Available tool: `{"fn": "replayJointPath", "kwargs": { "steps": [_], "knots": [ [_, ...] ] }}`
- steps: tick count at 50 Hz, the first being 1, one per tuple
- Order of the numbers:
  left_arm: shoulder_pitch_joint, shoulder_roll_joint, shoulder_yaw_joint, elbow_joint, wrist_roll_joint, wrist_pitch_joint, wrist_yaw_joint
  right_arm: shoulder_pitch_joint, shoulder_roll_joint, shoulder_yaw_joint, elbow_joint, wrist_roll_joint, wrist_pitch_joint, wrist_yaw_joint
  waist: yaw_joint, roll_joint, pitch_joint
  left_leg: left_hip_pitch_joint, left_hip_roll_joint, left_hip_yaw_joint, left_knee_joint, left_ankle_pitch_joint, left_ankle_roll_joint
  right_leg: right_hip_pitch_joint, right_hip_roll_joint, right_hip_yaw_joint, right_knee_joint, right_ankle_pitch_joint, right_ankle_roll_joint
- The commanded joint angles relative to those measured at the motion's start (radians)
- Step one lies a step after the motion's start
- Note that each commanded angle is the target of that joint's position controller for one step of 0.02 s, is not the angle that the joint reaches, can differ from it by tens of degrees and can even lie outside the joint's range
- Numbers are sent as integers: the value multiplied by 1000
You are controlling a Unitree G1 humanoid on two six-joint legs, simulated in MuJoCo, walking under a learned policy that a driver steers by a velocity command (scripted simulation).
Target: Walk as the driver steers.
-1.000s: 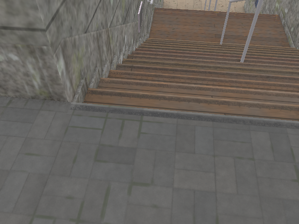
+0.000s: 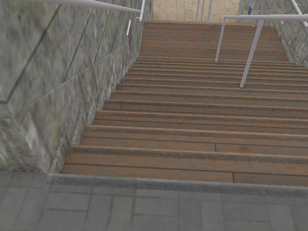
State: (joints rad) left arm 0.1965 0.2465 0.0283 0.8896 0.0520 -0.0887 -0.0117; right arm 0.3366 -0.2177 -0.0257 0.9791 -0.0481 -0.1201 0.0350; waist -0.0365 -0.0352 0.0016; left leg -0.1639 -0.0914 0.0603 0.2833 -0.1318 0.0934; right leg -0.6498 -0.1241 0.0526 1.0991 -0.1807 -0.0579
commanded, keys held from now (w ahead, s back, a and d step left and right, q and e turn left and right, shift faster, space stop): w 1.00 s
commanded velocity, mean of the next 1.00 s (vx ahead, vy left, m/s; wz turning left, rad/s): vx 0.50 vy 0.00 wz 0.00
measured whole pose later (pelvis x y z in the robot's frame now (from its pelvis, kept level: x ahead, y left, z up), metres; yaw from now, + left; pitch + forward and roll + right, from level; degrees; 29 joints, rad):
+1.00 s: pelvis +0.53 -0.04 -0.01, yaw +0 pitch +2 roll +1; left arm 0.37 0.18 0.03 1.01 0.07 -0.10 -0.03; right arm 0.21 -0.19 -0.06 0.97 -0.05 -0.12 0.01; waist -0.01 -0.01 -0.01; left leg -0.33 -0.06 0.08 0.45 -0.16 0.09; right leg -0.38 -0.02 0.04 1.18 -0.40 -0.08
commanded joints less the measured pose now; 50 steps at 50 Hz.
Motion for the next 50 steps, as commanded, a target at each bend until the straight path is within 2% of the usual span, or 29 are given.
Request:
{"fn": "replayJointPath", "kwargs": {
  "steps": [1,3,6,10,12,13,15,16,17,18,19,20,21,22,25,27,29,32,34,38,41,43,44,45,46,47,48,49,50],
  "knots": [
    [39,-19,-22,-35,65,24,-45,-13,-34,10,-50,-40,-36,7,27,71,71,-143,261,-172,-185,10,182,30,-17,-36,-242,182,1],
    [-60,4,-19,-69,42,34,-48,52,-80,7,-18,-15,-33,27,2,93,65,-125,269,-168,-186,51,185,80,12,-56,-354,236,18],
    [-123,25,-17,-85,24,38,-37,144,-104,5,33,-23,-22,37,-19,89,77,54,322,-185,-158,132,200,19,25,-31,-477,241,17],
    [-203,18,-14,-103,11,36,-20,160,-83,8,66,-23,0,23,-21,98,80,234,363,-180,-128,196,162,13,38,-21,-579,173,-6],
    [-243,20,-10,-108,3,30,-12,166,-118,-8,70,-13,19,9,-26,90,74,273,372,-168,-90,229,140,77,61,-56,-634,146,-7],
    [-216,31,-1,-105,-6,23,-11,143,-124,-12,66,-14,25,8,5,100,56,246,359,-155,-53,328,122,175,81,-76,-644,148,-24],
    [-29,115,38,-53,-30,-6,2,134,-109,-12,53,-29,21,9,85,43,-95,67,229,-49,221,456,28,592,96,-75,-579,254,-108],
    [236,141,38,11,-27,-7,-4,288,23,27,30,-51,8,25,125,-199,-394,-317,70,-20,567,92,-55,1163,-134,285,-622,176,-331],
    [461,127,40,94,1,-4,3,187,-35,10,20,-33,5,49,230,-169,-363,-528,6,-88,825,-425,-45,1229,-254,604,-811,11,-353],
    [421,134,51,111,28,-21,9,28,-76,-18,-28,-6,0,48,226,-79,-108,-649,72,-199,961,-377,17,1019,-216,531,-862,-189,-237],
    [270,115,51,84,16,-30,16,-22,-90,-27,-34,-5,-7,26,165,-58,22,-648,146,-182,978,-291,36,801,-188,404,-888,-211,-202],
    [193,39,26,61,5,-26,23,7,-66,-25,-38,-25,-4,7,106,-49,-17,-550,185,-180,931,-242,54,705,-168,335,-915,-118,-206],
    [146,-32,6,54,-3,-24,27,-9,-24,-16,-43,-37,4,0,73,-26,9,-510,208,-175,921,-182,51,623,-158,272,-941,-12,-206],
    [127,-49,-1,40,-3,-25,26,7,28,-5,-41,-39,12,-9,35,-16,10,-444,220,-166,895,-148,38,550,-137,217,-969,68,-200],
    [153,-36,3,34,20,-42,9,-11,19,-6,-40,-19,25,20,27,-9,39,-484,214,-113,802,-11,-2,502,-85,87,-997,247,-212],
    [211,-32,-1,55,38,-46,-10,-88,12,-4,-67,-22,37,36,36,-1,34,-506,218,-79,650,137,-32,488,-67,27,-968,422,-222],
    [260,-18,-3,80,26,-48,-31,-173,22,5,-103,-24,56,35,47,-11,28,-455,199,-43,510,231,-53,449,-54,-7,-955,528,-226],
    [309,18,2,112,15,-52,-58,-220,-12,-2,-131,-18,82,28,44,-28,40,-462,180,-61,415,254,-58,517,-88,8,-946,611,-235],
    [355,11,1,138,21,-46,-60,-261,-41,-15,-143,-14,81,22,52,-15,40,-534,174,-92,335,258,-51,653,-108,22,-931,625,-229],
    [407,-16,-5,188,36,-19,-58,-360,-24,-23,-170,-12,90,18,64,-27,38,-517,150,-65,309,144,-17,745,-124,2,-890,592,-186],
    [377,10,9,181,11,-17,-37,-385,-43,-38,-161,-12,77,10,55,-28,44,-425,118,-22,263,15,19,753,-123,-6,-833,604,-152],
    [384,70,30,177,-2,-17,-24,-296,-64,-55,-132,10,45,6,25,-12,-35,-115,71,23,244,130,71,645,-55,-54,-677,760,-103],
    [401,26,21,160,3,-26,-17,-129,-117,-69,-83,19,24,3,-3,75,-191,231,148,-75,309,334,163,468,30,-92,-471,561,-40],
    [468,-80,-22,134,24,-44,-28,150,-150,-67,-27,20,16,-1,-79,293,-409,693,401,-508,167,231,382,92,180,-83,-133,-72,48],
    [286,-28,0,102,13,-37,-44,337,-93,-56,68,-21,5,-9,-166,214,-325,670,437,-685,27,1,337,-112,197,3,167,-456,17],
    [177,-1,17,62,-3,-33,-33,228,-138,-76,61,-25,-14,-18,-134,112,-98,430,424,-588,-20,-161,248,-187,123,73,256,-376,-28],
    [152,29,20,64,10,-28,-16,78,-96,-64,27,-2,-12,-27,-73,52,0,214,401,-483,-53,-155,217,-138,54,60,246,-246,-43],
    [161,-10,11,53,31,-23,-3,21,-13,-33,20,12,-7,-34,-22,38,-21,104,376,-415,-82,-79,212,-61,16,58,196,-171,-53],
    [157,-63,0,42,35,-13,0,3,39,-15,17,11,-7,-39,9,36,10,11,353,-352,-101,8,202,-9,-8,56,165,-120,-48]
  ]
}}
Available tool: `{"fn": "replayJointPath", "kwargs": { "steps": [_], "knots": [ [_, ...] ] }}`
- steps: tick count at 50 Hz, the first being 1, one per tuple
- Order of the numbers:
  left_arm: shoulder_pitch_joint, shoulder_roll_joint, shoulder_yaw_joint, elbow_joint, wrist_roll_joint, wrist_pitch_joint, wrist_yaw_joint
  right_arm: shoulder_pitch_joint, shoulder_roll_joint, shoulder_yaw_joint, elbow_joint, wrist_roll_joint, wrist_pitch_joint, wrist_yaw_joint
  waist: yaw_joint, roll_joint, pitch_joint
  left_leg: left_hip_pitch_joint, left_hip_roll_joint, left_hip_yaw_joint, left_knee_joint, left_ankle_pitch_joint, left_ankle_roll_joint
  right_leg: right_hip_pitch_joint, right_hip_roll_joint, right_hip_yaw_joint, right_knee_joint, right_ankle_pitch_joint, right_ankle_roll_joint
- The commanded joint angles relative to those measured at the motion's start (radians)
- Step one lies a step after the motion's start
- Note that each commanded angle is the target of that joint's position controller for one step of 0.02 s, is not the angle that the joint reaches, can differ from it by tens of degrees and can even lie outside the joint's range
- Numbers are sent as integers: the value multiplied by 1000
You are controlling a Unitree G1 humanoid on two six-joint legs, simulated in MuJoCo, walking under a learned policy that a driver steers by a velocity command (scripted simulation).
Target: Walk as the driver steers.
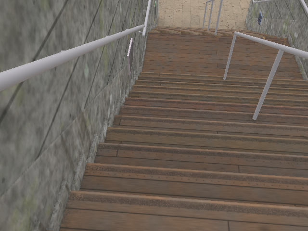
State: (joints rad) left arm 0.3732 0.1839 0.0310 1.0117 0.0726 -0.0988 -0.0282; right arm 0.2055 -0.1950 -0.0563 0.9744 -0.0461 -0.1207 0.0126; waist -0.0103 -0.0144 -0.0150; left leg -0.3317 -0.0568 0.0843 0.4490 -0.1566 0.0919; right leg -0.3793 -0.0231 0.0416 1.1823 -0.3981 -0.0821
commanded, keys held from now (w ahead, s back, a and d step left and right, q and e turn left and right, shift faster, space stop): w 0.66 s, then w+q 0.06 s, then q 0.28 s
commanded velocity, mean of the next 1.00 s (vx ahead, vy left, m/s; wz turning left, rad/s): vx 0.44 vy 0.00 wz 0.10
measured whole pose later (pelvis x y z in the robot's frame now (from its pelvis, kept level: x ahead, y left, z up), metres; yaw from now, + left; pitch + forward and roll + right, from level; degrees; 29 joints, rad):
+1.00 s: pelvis +0.47 -0.06 -0.24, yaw +8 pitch +1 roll -5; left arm 0.59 0.06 -0.08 1.11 0.10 -0.12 0.03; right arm 0.13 -0.21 0.02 0.90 -0.09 -0.04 0.10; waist 0.10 0.08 0.00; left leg -0.69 0.14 -0.02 0.60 0.47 0.05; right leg -0.23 0.01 -0.23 0.95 -0.74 -0.01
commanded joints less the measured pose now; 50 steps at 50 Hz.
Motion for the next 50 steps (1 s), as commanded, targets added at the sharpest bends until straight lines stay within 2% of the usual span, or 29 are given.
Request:
{"fn": "replayJointPath", "kwargs": {
  "steps": [1,3,7,9,11,12,14,16,20,24,26,27,28,29,30,31,32,33,34,36,38,39,40,41,42,43,45,47,50],
  "knots": [
    [-9,-28,-9,-83,16,7,9,129,33,23,16,8,-6,-11,6,24,29,121,290,-332,-279,76,191,-237,-116,62,49,111,-27],
    [-38,-8,-5,-97,2,18,-4,151,19,24,20,-1,-19,-1,15,33,46,67,258,-249,-305,107,187,-236,-114,26,-51,143,-22],
    [-99,-26,-12,-109,36,47,-27,350,0,35,100,-54,-19,18,-9,51,48,49,225,-194,-205,155,177,-282,-115,1,-178,461,8],
    [-160,6,-11,-137,43,43,-27,389,54,61,121,-42,-33,-1,-33,32,46,178,252,-243,-131,129,182,-481,-151,86,-305,645,13],
    [-230,18,-13,-165,21,42,-16,458,75,81,153,-35,-34,-13,-60,49,56,234,269,-283,-78,159,191,-558,-152,70,-392,743,31],
    [-271,28,-15,-173,12,36,-16,462,73,84,149,-22,-30,-21,-80,21,48,164,215,-216,-32,97,167,-461,-144,44,-541,879,32],
    [-273,-4,-20,-174,23,47,-32,543,71,100,184,-34,-13,-2,-85,83,79,-38,192,-211,-20,25,172,-254,-97,-17,-500,903,28],
    [-311,11,-19,-200,24,59,-36,571,83,111,196,-36,-13,7,-93,39,123,-35,221,-236,50,-34,171,-259,-102,-3,-530,823,24],
    [-417,-1,-34,-249,20,56,-24,596,68,112,184,-21,-4,-31,-138,65,139,60,215,-292,213,-124,139,-243,-107,-12,-705,739,35],
    [-362,45,-26,-174,3,46,-22,600,32,90,187,-24,40,-37,-136,34,148,89,199,-320,376,-136,87,-28,-127,-14,-927,740,36],
    [10,146,24,-27,-29,11,-4,525,-37,72,168,-40,74,5,43,-75,34,-58,115,-188,723,-63,21,439,-87,-136,-1000,860,24],
    [341,215,56,42,-17,13,-12,643,33,86,216,-60,74,66,139,-244,-190,-387,34,-140,1208,-426,-69,975,-245,-9,-679,1325,-145],
    [427,297,69,59,-19,16,-36,716,76,93,187,-15,59,104,116,-276,-451,-514,1,-142,1583,-729,-80,1202,-387,85,-467,1555,-279],
    [450,296,83,96,17,29,-41,548,-1,67,105,10,47,114,168,-157,-337,-726,-12,-168,1699,-703,-85,1123,-414,206,-534,1390,-298],
    [310,289,89,71,17,39,-47,407,-35,59,15,26,33,96,150,-138,-175,-931,54,-154,1673,-609,-63,934,-478,329,-678,765,-325],
    [210,171,53,42,29,33,-39,325,-61,47,0,13,25,69,116,4,-25,-950,104,-144,1588,-452,-40,656,-410,265,-757,473,-278],
    [120,80,18,13,59,29,-28,393,24,65,8,-4,28,47,12,63,43,-748,191,-217,1398,-183,-2,324,-382,205,-797,414,-242],
    [76,33,2,0,62,17,-22,353,80,70,1,-10,39,38,-34,17,141,-650,222,-213,1307,-111,18,56,-341,179,-861,406,-233],
    [-8,-52,-26,-24,36,-12,3,339,110,84,-7,-56,45,43,-64,22,138,-590,255,-230,1039,115,49,-55,-238,96,-887,323,-169],
    [-15,-45,-44,-31,-2,-50,30,290,51,61,9,-72,50,85,-23,33,105,-423,214,-137,660,413,42,-192,-171,-34,-880,282,-194],
    [101,29,-41,28,35,-54,33,256,20,56,-8,-67,55,105,-39,-42,61,-430,196,-156,717,426,0,-147,-220,40,-771,575,-200],
    [129,78,-35,28,32,-55,33,271,3,53,-14,-56,47,109,-50,-12,34,-423,181,-151,716,384,-18,-101,-226,16,-716,706,-176],
    [212,40,-46,81,26,-61,46,172,-5,61,-49,-55,41,102,15,14,45,-654,239,-260,599,431,-42,139,-270,67,-688,682,-159],
    [298,5,-57,103,-10,-61,69,87,-15,60,-64,-64,34,90,74,13,80,-848,239,-273,401,524,-47,335,-268,82,-634,610,-133],
    [369,-9,-68,134,-15,-58,80,39,-7,64,-68,-66,34,83,98,-4,102,-902,238,-273,353,568,-52,365,-285,122,-580,578,-132],
    [310,-15,-77,96,-8,-48,85,50,-14,74,-35,-55,31,84,84,29,83,-764,241,-229,207,755,-49,258,-227,35,-544,473,-116],
    [227,-11,-92,65,37,-31,49,35,-51,66,-40,-45,56,96,19,-31,95,-382,196,-130,329,794,-34,-114,-199,-11,-580,340,-108],
    [170,-11,-96,36,30,-28,46,-73,-93,59,-93,-46,63,93,33,4,120,-287,195,-105,260,660,-32,-149,-201,-42,-550,219,-96],
    [264,50,-76,82,16,-20,79,-183,-65,80,-167,-41,81,78,104,-12,184,-331,224,-103,32,582,-50,97,-273,6,-473,190,-90]
  ]
}}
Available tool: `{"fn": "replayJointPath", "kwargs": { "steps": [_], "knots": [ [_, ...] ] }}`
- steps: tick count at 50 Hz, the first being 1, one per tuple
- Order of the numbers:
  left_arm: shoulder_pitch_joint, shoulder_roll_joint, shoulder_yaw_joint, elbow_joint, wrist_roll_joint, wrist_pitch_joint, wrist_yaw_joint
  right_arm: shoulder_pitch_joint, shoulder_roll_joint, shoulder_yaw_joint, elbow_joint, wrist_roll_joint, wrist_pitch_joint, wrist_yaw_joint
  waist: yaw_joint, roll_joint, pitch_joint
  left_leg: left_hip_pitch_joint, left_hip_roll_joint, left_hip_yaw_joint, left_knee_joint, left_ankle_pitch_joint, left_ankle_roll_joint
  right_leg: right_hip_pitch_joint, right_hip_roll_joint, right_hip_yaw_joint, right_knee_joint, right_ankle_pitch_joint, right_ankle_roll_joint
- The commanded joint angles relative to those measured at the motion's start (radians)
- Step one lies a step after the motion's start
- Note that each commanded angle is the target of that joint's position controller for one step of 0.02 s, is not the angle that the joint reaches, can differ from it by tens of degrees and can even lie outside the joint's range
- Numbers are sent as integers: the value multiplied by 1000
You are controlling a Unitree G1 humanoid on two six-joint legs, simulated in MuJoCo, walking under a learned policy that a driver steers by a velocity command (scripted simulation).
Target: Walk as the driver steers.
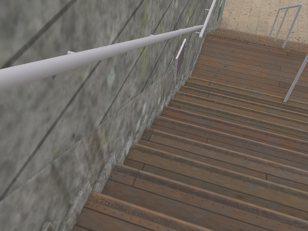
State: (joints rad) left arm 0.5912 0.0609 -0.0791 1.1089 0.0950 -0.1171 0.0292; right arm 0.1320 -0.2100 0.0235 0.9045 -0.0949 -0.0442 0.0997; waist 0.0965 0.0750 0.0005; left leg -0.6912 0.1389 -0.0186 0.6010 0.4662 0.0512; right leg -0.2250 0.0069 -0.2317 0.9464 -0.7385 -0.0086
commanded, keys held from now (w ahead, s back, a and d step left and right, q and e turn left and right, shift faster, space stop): q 0.18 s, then e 0.82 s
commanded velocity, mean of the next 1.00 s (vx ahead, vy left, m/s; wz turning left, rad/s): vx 0.04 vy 0.00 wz -0.14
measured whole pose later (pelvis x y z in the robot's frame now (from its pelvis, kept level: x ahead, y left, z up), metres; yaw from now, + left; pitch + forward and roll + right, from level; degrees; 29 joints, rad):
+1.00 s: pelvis +0.18 -0.07 -0.11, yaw -14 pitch +4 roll +4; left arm 0.42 0.27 0.01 0.80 0.04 -0.09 -0.06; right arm 0.21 -0.26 -0.03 0.72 -0.04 -0.06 -0.08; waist 0.02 0.01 -0.04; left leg -0.92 -0.03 -0.12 1.63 -0.22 -0.14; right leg -0.43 0.17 0.11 0.68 -0.29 -0.14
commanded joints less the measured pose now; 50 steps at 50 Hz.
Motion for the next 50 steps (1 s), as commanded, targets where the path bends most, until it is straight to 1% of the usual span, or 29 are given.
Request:
{"fn": "replayJointPath", "kwargs": {
  "steps": [1,4,5,6,7,8,9,10,12,15,16,17,18,19,20,22,24,27,28,30,31,32,33,35,36,38,41,46,50],
  "knots": [
    [72,173,41,-2,-6,13,24,-118,-50,0,-98,-1,11,-11,25,-76,185,13,29,6,-199,-68,-2,19,-326,305,-205,552,-158],
    [110,230,85,3,-17,42,16,-61,-72,-28,-64,-7,-11,-34,47,-57,131,238,-20,73,-364,-137,43,108,-288,266,-16,622,-118],
    [28,252,94,-28,0,53,-14,137,-148,-74,-22,7,-30,-56,-56,-21,30,529,-44,110,-405,3,86,25,-229,191,213,578,-68],
    [73,194,82,-61,-19,69,-47,259,-257,-119,-6,11,-35,-74,-70,86,-202,949,15,98,-235,387,157,-168,-124,85,490,310,15],
    [87,93,51,-141,-35,66,-61,436,-343,-146,5,22,-18,-77,-122,222,-545,1479,241,-148,82,701,380,-464,-53,82,954,-210,122],
    [-144,213,88,-231,-94,54,-65,560,-272,-137,37,-2,-14,-64,-245,82,-483,1476,258,-251,57,783,367,-702,-61,138,1112,-261,136],
    [-346,220,81,-367,-119,24,-47,520,-265,-138,4,4,-24,-73,-267,81,-409,1344,294,-304,1,430,355,-874,-103,188,1083,-287,151],
    [-411,214,72,-397,-100,6,-31,402,-208,-122,-36,31,-38,-72,-225,-25,-248,1074,304,-277,-55,185,328,-912,-162,204,982,-234,131],
    [-230,205,69,-347,-55,2,-6,341,-151,-94,-44,-15,-57,-58,-76,-93,-63,480,295,-163,-91,315,312,-589,-210,272,789,-111,112],
    [42,155,83,-222,-51,49,-45,206,-93,-62,-84,43,-118,-64,24,-84,-28,46,132,-42,-183,-259,237,-366,-157,266,452,469,118],
    [-192,104,70,-264,-69,109,-21,136,-81,-63,-76,109,-75,-112,4,-144,-64,107,149,-86,-195,-113,201,-205,-100,231,156,641,74],
    [-205,84,58,-280,-76,136,-16,122,-109,-59,-92,119,-53,-128,6,-81,-108,114,108,-14,-174,-61,153,-95,-50,203,52,662,68],
    [41,153,88,-201,-55,102,-99,49,-146,-42,-103,58,-86,-32,105,84,4,-101,73,53,-155,-286,103,-44,-118,202,189,637,138],
    [96,189,108,-165,-56,72,-123,-30,-126,-43,-116,53,-91,6,118,56,-21,-161,83,46,-113,-325,66,77,-92,186,187,627,163],
    [132,214,129,-145,-51,53,-130,-43,-120,-33,-113,40,-87,15,112,27,-45,-181,72,41,-41,-269,24,154,-63,152,222,693,160],
    [-135,272,143,-256,-83,28,-81,105,-178,-45,-57,87,-58,15,-18,-25,-41,170,180,-143,-32,-438,51,-76,-84,190,-105,609,152],
    [-429,318,146,-387,-66,24,32,363,-287,-121,-43,87,-27,-89,-242,8,-132,543,260,-305,-55,-686,219,-393,-57,216,-69,580,38],
    [-458,167,100,-405,-53,71,49,431,-205,-130,16,50,-43,-197,-277,77,-7,616,439,-439,-168,-738,275,-663,-87,262,-14,266,31],
    [-381,171,107,-393,-56,81,48,325,-174,-133,-6,59,-50,-207,-211,38,-15,481,386,-312,-154,-771,193,-499,-69,221,-96,307,25],
    [12,246,173,-273,-62,65,39,11,-125,-114,-130,4,-70,-183,34,-88,-94,-127,118,82,33,-1054,-6,260,16,212,-212,650,-38],
    [265,432,210,-261,-38,30,50,-56,-8,-83,-263,20,-75,-168,124,-395,-217,-411,-122,188,528,-1265,-113,538,-287,859,-509,913,-284],
    [345,427,201,-255,55,-2,9,-173,-19,-90,-290,85,-88,-165,221,-186,-60,-597,-296,-203,619,-1213,-97,558,-340,1046,-555,1053,-258],
    [238,381,189,-273,70,14,-32,-126,-18,-92,-272,103,-98,-188,135,-187,-1,-694,-322,-318,668,-1064,-79,515,-347,928,-526,1140,-183],
    [-93,384,186,-376,-46,83,-101,19,-166,-134,-185,45,-109,-227,-63,-191,-66,-551,-226,-225,852,-843,-52,233,-302,707,-498,1015,-101],
    [-178,367,175,-407,-79,94,-117,107,-146,-121,-165,27,-108,-220,-153,-165,-87,-425,-173,-139,961,-786,-60,25,-249,611,-490,944,-64],
    [-262,281,136,-406,-51,72,-116,201,-83,-89,-175,38,-73,-167,-239,-83,-80,-244,-133,-56,1098,-658,-89,-268,-140,519,-518,779,-20],
    [-193,315,125,-362,-67,4,-42,182,-87,-79,-209,47,-46,-119,-177,-153,-20,-163,-131,-11,1139,-591,-111,-379,-56,479,-588,498,-17],
    [-18,341,122,-306,-36,12,-64,42,-125,-74,-283,57,-27,-178,-53,-174,-65,-535,-154,-159,1058,-645,-197,165,-155,738,-437,686,-60],
    [-41,347,117,-332,-62,39,-102,35,-126,-69,-265,47,-37,-193,-78,-185,-54,-547,-149,-130,1050,-733,-198,181,-141,801,-413,758,-88]
  ]
}}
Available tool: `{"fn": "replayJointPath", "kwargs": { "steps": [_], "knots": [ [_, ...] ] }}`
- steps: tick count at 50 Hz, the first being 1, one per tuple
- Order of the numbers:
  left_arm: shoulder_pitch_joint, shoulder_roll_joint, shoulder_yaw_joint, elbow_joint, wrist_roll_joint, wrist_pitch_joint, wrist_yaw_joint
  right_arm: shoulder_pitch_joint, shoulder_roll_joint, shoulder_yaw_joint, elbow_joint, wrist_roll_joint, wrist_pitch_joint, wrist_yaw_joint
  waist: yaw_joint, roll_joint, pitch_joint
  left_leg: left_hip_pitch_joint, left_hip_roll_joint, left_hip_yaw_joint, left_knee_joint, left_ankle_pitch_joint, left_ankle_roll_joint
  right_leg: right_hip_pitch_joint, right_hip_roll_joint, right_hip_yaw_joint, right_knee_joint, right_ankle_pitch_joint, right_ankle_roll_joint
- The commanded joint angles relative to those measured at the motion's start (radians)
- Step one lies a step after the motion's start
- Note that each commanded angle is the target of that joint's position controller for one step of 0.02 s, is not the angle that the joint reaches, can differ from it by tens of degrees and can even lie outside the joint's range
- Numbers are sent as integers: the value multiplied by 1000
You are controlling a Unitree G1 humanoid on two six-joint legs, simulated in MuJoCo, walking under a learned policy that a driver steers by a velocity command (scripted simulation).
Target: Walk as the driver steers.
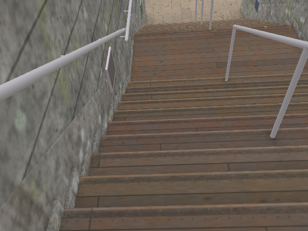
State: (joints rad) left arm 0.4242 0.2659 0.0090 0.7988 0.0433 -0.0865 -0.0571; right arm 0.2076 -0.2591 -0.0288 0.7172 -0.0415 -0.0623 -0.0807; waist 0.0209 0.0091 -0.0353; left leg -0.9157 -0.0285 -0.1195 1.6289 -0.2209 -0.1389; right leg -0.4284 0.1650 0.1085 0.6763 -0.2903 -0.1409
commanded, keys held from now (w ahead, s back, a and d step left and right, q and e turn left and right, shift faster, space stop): e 0.02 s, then no key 0.98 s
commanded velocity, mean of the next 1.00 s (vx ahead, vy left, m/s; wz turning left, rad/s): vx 0.00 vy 0.00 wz -0.14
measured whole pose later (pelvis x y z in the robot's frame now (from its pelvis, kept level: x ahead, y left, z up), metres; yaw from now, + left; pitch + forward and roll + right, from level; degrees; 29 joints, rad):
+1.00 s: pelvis +0.02 +0.11 +0.02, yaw -4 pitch +0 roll +0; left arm 0.26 0.28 0.05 0.92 -0.02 -0.03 -0.04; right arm 0.12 -0.25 -0.04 0.88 -0.02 -0.03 0.12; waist 0.02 -0.01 0.03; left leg -0.14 0.03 -0.01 0.40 -0.26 -0.03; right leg -0.20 0.07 0.22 0.42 -0.22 0.02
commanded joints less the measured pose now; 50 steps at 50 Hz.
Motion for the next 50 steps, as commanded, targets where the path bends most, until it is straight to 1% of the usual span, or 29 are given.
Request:
{"fn": "replayJointPath", "kwargs": {
  "steps": [1,6,7,8,9,11,14,18,19,20,21,22,23,24,25,26,27,28,29,30,31,33,36,38,39,42,46,47,50],
  "knots": [
    [113,143,29,-31,-13,10,-16,-41,-75,-15,-76,-9,-20,-9,-10,-117,-19,-300,20,-16,36,-56,-7,357,-291,466,-140,325,36],
    [75,120,6,-65,-16,18,-4,6,-69,-3,-51,4,-11,13,-8,-107,-27,-212,16,-25,119,-29,-22,258,-280,438,-114,441,-4],
    [59,135,1,-73,-14,21,-6,15,-77,-4,-45,14,-5,26,-12,-84,-23,-206,15,-39,134,-16,-34,243,-283,438,-117,452,3],
    [11,117,-12,-80,-16,18,-13,67,-81,-3,-16,8,-1,50,-40,-68,-36,-126,33,-46,113,26,-45,200,-269,408,-102,458,17],
    [8,121,-15,-88,-28,20,-15,35,-86,-6,-28,15,-1,55,-25,-91,-10,-146,33,-38,111,-10,-52,194,-276,424,-121,473,13],
    [4,106,-26,-75,-29,14,-27,56,-96,-9,-2,6,-6,58,-26,-85,-5,-104,51,-60,77,-17,-62,190,-278,433,-128,444,7],
    [-33,91,-41,-56,-40,3,-40,62,-92,-11,24,1,0,80,-31,-96,-1,-16,83,-59,-49,-27,-89,204,-263,434,-142,412,12],
    [-173,119,-36,-49,-57,-18,-43,66,-63,-13,66,-21,22,131,-79,-70,11,269,156,11,-478,28,-94,121,-200,387,-171,301,65],
    [-187,120,-33,-43,-67,-18,-47,73,-59,-15,82,-19,22,144,-78,-85,19,357,158,32,-591,25,-89,95,-190,383,-182,274,72],
    [-183,149,-23,-25,-63,-13,-54,124,-52,-15,109,-20,18,166,-89,-91,13,511,137,81,-605,74,-75,15,-179,341,-190,312,78],
    [-186,161,-13,-22,-70,-6,-69,106,-47,-14,119,-16,17,177,-86,-93,33,582,135,95,-683,102,-64,-27,-190,340,-200,363,77],
    [-175,150,-8,-18,-104,-1,-81,14,-46,-11,91,2,20,174,-59,-91,36,537,142,81,-878,46,-66,81,-216,396,-217,401,74],
    [-186,148,-4,-10,-125,7,-98,23,-29,1,101,12,23,172,-66,-85,3,581,153,76,-999,101,-60,154,-224,427,-208,432,68],
    [-181,137,-5,-4,-122,19,-114,68,-38,6,125,12,23,166,-63,-63,-31,648,157,74,-1014,130,-38,182,-215,430,-218,404,62],
    [-145,130,3,-1,-106,30,-112,40,-72,-1,139,5,26,159,-21,-29,-36,671,141,87,-1042,74,-16,190,-195,403,-250,291,55],
    [-139,142,11,7,-91,37,-105,22,-80,-2,145,-3,29,154,-10,-34,-29,691,133,93,-1077,65,-9,180,-180,379,-269,188,40],
    [-159,162,25,9,-71,50,-97,22,-57,10,163,7,25,154,-4,-19,-21,724,124,97,-1103,92,-4,144,-178,356,-284,127,14],
    [-189,167,31,5,-64,58,-87,12,-48,16,161,19,20,158,-11,-3,-23,761,118,104,-1138,77,6,119,-170,316,-283,76,11],
    [-197,155,39,0,-51,57,-73,-14,-60,15,168,17,14,161,15,22,3,746,103,114,-1162,17,37,106,-148,245,-302,16,16],
    [-223,146,36,-5,-57,58,-66,-5,-64,16,168,13,8,169,-3,18,32,739,104,110,-1216,8,54,99,-130,206,-298,-26,26],
    [-221,156,45,-1,-60,58,-59,-35,-69,17,158,14,4,176,9,16,38,747,101,119,-1236,40,71,97,-105,156,-285,-7,36],
    [-227,133,48,-3,-58,60,-48,-40,-80,15,153,24,-2,191,12,42,13,790,107,123,-1261,138,100,119,-76,85,-272,81,70],
    [-218,135,63,12,-66,52,-27,-35,-90,8,158,27,-2,195,-2,32,4,843,106,133,-1266,203,110,120,-78,60,-281,159,96],
    [-212,141,72,24,-72,43,-16,-34,-101,-1,163,17,6,199,-15,13,10,861,103,134,-1273,184,115,110,-74,43,-294,143,123],
    [-207,136,73,32,-69,40,-12,-41,-102,-4,162,18,9,201,-15,23,13,873,101,135,-1275,184,117,103,-77,40,-301,144,131],
    [-175,133,71,56,-67,42,-1,-57,-84,-11,157,24,15,203,-15,39,25,893,98,134,-1270,230,124,98,-86,29,-305,179,149],
    [-174,131,67,60,-63,37,11,-70,-104,-32,131,16,17,206,-30,37,5,928,89,132,-1263,265,148,102,-91,26,-309,217,159],
    [-184,120,62,59,-55,39,15,-57,-116,-39,129,18,19,202,-37,32,16,925,88,131,-1262,262,155,103,-91,29,-316,227,163],
    [-167,119,57,69,-59,41,20,-54,-109,-46,118,20,26,201,-36,30,18,917,82,131,-1265,250,156,127,-96,29,-331,241,165]
  ]
}}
